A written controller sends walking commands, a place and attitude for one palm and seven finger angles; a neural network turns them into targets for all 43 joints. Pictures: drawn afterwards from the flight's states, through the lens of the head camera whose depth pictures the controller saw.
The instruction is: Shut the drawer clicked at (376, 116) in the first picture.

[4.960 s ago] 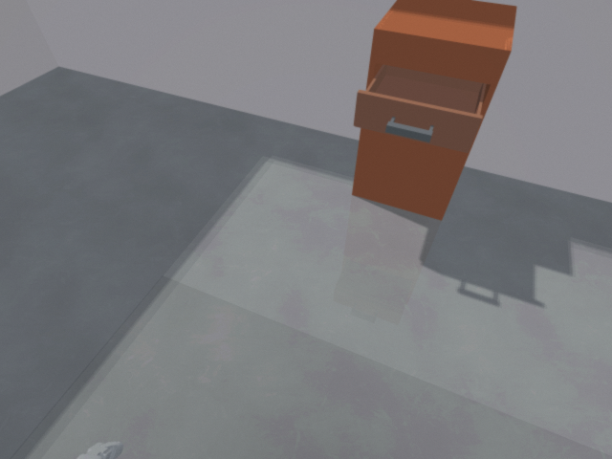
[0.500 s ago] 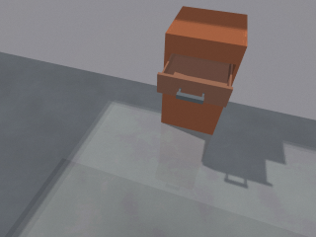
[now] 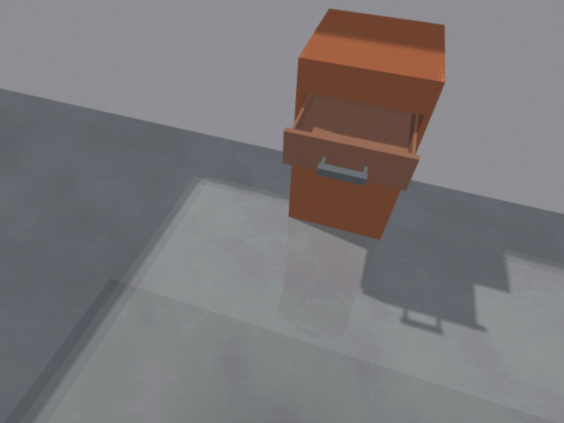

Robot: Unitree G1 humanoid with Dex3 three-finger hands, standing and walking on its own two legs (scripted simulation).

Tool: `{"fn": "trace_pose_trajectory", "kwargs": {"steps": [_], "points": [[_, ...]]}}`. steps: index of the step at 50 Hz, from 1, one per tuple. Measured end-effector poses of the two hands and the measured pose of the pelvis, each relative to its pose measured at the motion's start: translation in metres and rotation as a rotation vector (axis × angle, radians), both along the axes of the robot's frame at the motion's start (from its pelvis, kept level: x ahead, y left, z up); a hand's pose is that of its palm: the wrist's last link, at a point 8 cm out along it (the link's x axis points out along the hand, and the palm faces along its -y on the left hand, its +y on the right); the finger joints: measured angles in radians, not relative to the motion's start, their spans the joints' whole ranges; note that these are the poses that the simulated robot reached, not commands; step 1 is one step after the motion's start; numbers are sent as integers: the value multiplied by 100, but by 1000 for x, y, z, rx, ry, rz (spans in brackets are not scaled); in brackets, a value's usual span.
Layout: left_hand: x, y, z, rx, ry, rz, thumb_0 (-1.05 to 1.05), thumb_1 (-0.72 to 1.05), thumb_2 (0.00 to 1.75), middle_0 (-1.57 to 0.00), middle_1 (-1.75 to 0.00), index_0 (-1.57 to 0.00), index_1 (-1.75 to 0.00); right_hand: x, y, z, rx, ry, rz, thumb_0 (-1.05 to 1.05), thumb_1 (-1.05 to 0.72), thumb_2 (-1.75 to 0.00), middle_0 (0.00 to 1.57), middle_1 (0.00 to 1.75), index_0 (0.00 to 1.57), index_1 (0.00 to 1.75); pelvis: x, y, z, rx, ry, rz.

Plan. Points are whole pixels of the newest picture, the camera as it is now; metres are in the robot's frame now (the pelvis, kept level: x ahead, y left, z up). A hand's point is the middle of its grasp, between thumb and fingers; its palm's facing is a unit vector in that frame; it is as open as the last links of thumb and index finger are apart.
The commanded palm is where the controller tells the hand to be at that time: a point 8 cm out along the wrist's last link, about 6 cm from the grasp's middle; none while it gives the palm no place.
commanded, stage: look at it before walking up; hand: left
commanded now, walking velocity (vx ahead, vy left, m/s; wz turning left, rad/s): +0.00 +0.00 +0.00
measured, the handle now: (343, 168) +0.81 -0.13 -0.19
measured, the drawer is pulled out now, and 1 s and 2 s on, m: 0.22 0.22 0.22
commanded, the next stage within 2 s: walk to a spot facing it in 0.18 s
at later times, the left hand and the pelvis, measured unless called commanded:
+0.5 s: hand out of the picture +0.01 +0.20 -0.18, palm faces -0.03 -0.97 -0.23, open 7.4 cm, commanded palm none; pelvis -0.01 +0.01 -0.01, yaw -5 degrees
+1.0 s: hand out of the picture +0.05 +0.16 -0.16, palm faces -0.28 -0.93 -0.26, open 7.4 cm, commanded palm none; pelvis -0.04 -0.02 +0.00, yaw -21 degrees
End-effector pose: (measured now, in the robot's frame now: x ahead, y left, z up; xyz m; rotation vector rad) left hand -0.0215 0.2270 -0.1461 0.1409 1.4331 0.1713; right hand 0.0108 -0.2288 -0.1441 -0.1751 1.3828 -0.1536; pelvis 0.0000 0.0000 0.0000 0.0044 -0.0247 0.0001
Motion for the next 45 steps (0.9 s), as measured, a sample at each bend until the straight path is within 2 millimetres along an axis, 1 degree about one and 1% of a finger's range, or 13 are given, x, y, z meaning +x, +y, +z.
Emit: {"fn": "trace_pose_trajectory", "kwargs": {"steps": [11, 20, 24, 29, 33, 36, 37, 42, 45], "points": [[23, 16, 4, 28, -51, -25, 1, 90, 90, -20, -30, -20, -30, 17, -9, 4, -23, -44, 16, 0, -91, -90, 20, 30, 20, 29, 1, 3, 1, 1, -2, -5], [32, 22, 5, 39, -55, -43, 1, 90, 90, -20, -30, -20, -30, 20, -13, 5, -40, -61, 2, 0, -91, -90, 20, 30, 20, 30, 0, 5, 0, 0, 4, -33], [33, 21, 1, 29, -30, -67, 1, 90, 90, -20, -30, -20, -30, 14, -11, 1, -38, -74, -46, 0, -91, -90, 20, 30, 20, 30, -5, 6, -4, -2, 7, -75], [38, 19, -4, 29, -19, -114, 1, 90, 90, -20, -30, -20, -30, -3, -12, -8, -28, -86, -111, 0, -91, -90, 20, 30, 20, 30, -15, 3, -12, 15, 19, -136], [48, 10, -1, 49, -30, -162, 1, 91, 90, -20, -30, -20, -30, -20, -21, -19, -6, -96, -161, 0, -91, -90, 20, 30, 21, 30, -26, -5, -17, 30, 18, -191], [56, 0, -1, 70, -75, -200, 1, 90, 90, -20, -30, -20, -30, -31, -33, -31, 12, -94, -195, 0, -91, -90, 20, 30, 21, 30, -31, -16, -24, 32, 24, -221], [57, -3, 1, 75, -83, -208, 1, 90, 90, -20, -30, -20, -30, -33, -36, -32, 14, -87, -203, 0, -91, -90, 20, 30, 21, 30, -32, -18, -24, 28, 24, -226], [60, -17, 14, 70, -75, -253, 1, 90, 90, -20, -30, -20, -30, -35, -50, -17, 0, -109, -244, 0, -91, -90, 20, 30, 20, 29, -36, -25, -10, 30, 30, -279], [66, -23, 18, 60, -73, -290, 1, 90, 90, -20, -30, -20, -30, -33, -57, -7, -19, -145, -273, 0, -91, -90, 20, 30, 20, 29, -37, -26, -5, 35, 35, -316]]}}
